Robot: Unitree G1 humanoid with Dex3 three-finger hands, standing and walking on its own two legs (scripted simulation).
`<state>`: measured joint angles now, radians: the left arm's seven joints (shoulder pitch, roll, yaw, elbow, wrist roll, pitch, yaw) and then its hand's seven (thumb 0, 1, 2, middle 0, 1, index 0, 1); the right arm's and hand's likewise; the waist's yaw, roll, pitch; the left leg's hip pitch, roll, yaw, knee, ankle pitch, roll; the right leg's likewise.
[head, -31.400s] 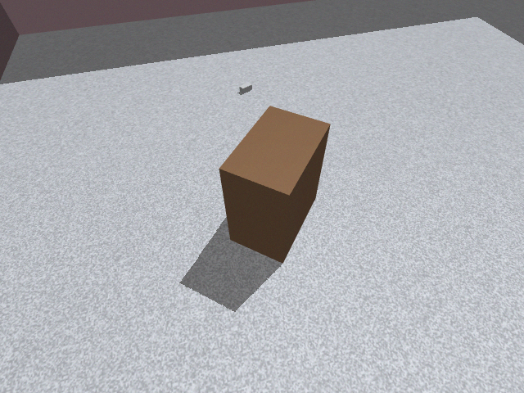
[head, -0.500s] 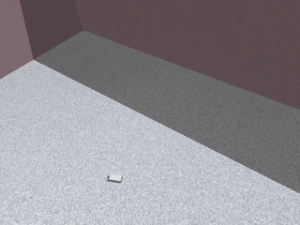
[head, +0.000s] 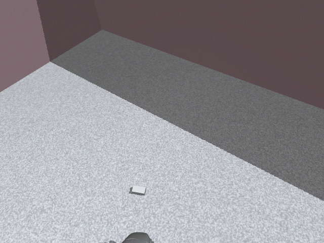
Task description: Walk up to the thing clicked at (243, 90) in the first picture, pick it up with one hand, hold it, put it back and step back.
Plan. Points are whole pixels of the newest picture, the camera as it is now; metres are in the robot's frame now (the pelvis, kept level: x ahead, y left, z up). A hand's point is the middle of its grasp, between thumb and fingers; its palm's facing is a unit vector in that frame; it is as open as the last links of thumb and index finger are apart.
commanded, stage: walk up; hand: left
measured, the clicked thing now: (139, 190) +0.46 +0.22 -0.75
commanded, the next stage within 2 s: stand in 1.92 s
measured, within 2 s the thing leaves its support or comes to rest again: neither
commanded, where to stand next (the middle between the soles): +0.07 -0.01 m, yaw -3 degrees
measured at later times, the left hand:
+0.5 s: hand (62, 239) +0.13 +0.31 -0.16, palm faces -0.10 -0.92 -0.38, open 7.4 cm
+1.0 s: hand (90, 237) +0.14 +0.23 -0.15, palm faces -0.07 -0.94 -0.33, open 7.4 cm
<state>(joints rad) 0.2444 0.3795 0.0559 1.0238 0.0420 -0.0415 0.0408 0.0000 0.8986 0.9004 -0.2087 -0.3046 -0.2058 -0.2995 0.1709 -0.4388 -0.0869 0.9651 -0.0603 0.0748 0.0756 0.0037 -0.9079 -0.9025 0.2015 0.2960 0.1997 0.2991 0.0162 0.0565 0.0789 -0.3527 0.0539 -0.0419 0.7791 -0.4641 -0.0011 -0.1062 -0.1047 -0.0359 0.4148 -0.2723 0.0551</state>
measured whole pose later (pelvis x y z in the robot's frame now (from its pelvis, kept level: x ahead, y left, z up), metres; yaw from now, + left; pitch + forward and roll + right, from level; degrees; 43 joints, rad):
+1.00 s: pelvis +0.02 -0.01 +0.00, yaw -4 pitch -3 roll +0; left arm 0.12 0.36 0.03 0.95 0.00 0.01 -0.01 0.00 0.90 0.90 -0.20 -0.30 -0.20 -0.30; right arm 0.19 -0.34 0.00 0.99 -0.01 -0.01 0.00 0.00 -0.90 -0.90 0.20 0.30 0.20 0.30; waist 0.00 -0.02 0.10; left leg -0.21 0.01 -0.03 0.56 -0.30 -0.02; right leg -0.24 0.01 -0.01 0.58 -0.29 -0.02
